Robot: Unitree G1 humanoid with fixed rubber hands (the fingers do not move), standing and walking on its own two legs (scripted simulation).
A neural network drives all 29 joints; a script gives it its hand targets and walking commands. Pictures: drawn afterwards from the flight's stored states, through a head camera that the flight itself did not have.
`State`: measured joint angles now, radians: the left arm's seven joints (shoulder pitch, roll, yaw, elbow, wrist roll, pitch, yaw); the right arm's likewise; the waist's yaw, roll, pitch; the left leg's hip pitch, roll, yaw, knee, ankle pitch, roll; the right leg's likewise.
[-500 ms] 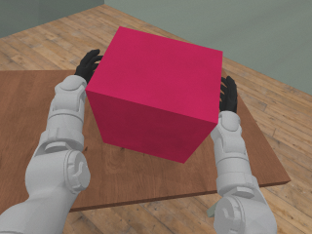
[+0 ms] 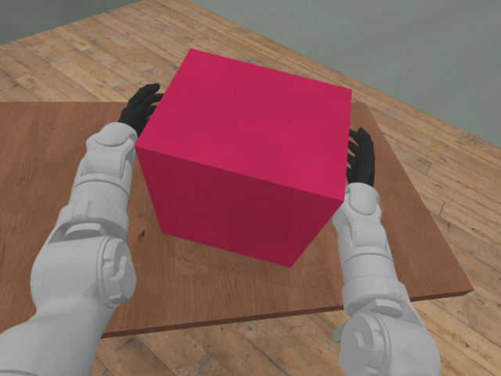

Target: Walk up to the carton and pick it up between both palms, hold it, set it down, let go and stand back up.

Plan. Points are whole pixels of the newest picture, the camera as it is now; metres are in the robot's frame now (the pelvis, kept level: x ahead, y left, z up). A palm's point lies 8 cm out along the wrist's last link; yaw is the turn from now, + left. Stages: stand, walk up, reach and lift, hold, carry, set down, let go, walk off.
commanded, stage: set down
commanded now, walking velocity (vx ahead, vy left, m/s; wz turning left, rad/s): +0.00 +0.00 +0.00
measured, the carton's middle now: (245, 169) +0.45 -0.04 +0.05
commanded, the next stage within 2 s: none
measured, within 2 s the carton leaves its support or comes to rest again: rests again in 0.76 s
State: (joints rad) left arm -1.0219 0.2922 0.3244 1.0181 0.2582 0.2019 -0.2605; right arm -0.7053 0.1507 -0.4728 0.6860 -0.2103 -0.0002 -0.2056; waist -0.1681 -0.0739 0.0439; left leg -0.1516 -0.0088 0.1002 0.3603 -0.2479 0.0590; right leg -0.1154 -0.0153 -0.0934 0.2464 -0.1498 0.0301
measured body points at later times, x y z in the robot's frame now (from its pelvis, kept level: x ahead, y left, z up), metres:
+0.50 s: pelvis -0.02 +0.00 +0.00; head +0.03 +0.03 +0.44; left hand +0.48 +0.14 +0.12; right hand +0.37 -0.21 +0.10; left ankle -0.04 +0.06 -0.75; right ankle -0.03 -0.14 -0.75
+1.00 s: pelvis -0.01 -0.01 +0.00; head +0.06 +0.03 +0.44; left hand +0.49 +0.14 +0.10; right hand +0.39 -0.21 +0.09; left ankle -0.04 +0.06 -0.75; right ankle -0.03 -0.14 -0.75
